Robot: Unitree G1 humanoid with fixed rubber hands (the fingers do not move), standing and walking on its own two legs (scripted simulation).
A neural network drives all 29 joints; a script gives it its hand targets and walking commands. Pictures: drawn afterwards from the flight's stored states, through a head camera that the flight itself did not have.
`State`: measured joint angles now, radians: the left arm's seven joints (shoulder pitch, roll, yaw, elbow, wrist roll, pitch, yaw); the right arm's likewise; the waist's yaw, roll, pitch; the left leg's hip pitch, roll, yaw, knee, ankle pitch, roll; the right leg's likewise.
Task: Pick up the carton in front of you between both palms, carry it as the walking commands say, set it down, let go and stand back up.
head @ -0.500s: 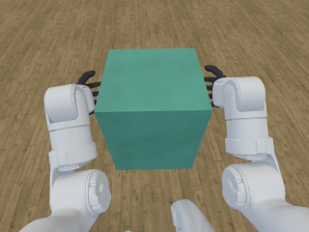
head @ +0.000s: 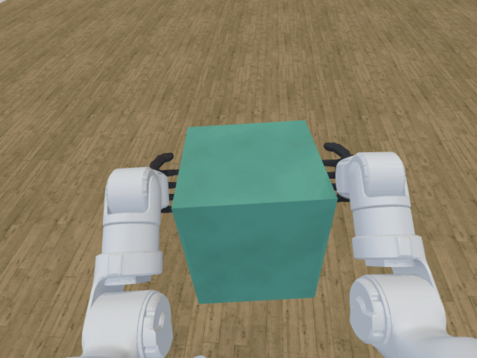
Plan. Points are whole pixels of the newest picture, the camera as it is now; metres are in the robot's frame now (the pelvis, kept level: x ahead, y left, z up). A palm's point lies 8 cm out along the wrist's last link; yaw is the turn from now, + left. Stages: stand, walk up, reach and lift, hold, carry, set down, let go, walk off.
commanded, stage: carry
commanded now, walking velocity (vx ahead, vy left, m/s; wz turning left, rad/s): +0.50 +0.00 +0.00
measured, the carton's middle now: (251, 212) +0.37 +0.00 +0.04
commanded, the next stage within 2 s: none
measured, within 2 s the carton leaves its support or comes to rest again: neither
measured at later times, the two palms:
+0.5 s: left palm (167, 121) +0.60 +0.17 +0.09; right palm (302, 113) +0.59 -0.13 +0.09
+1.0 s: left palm (186, 57) +0.88 +0.16 +0.10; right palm (291, 50) +0.88 -0.14 +0.10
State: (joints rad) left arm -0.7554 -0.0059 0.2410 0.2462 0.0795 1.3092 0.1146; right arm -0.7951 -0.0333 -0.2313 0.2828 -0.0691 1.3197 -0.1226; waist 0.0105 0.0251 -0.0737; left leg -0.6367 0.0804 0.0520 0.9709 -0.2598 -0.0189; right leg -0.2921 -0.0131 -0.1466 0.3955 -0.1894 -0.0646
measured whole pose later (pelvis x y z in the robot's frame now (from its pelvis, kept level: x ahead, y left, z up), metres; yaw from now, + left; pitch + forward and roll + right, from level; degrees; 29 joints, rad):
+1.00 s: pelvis +0.62 +0.01 +0.00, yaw +0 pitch +4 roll +0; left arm -0.16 -0.13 0.10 -0.31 0.11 1.22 0.09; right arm -0.16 0.13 -0.11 -0.32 -0.13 1.23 -0.09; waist 0.01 0.01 -0.17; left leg -0.59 0.11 0.14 0.57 -0.05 -0.01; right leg -0.02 -0.03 -0.21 0.24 -0.28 -0.01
